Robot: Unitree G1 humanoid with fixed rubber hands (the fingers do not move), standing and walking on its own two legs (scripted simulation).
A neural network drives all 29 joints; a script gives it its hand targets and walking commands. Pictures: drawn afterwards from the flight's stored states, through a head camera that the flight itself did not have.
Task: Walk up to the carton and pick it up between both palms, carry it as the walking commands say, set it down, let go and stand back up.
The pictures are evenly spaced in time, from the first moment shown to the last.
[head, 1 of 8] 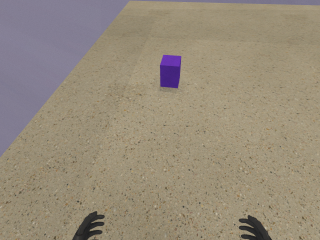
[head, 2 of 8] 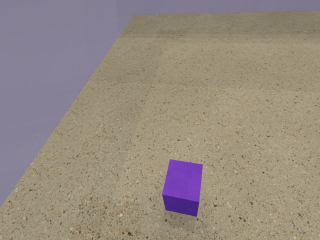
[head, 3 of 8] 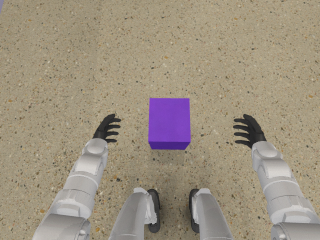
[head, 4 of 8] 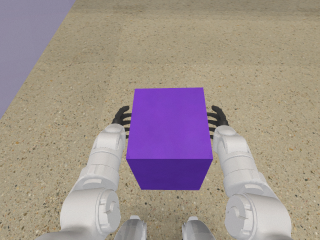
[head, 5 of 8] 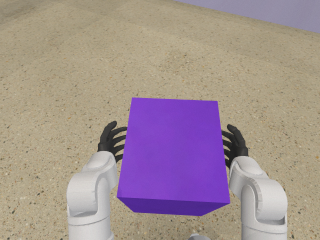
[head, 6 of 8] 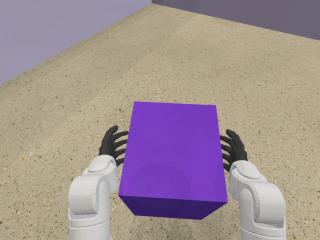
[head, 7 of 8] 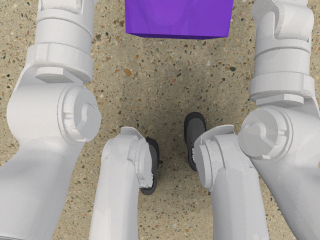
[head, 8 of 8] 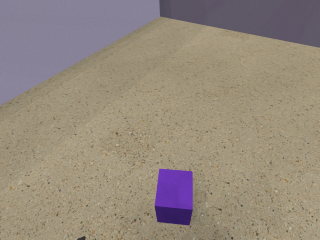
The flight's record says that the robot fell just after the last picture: no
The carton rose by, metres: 0.68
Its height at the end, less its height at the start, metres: +0.00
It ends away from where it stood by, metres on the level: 2.81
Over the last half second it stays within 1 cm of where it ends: yes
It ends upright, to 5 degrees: yes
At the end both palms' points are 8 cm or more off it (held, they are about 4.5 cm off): yes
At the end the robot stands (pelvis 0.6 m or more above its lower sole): yes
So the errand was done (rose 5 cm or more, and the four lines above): yes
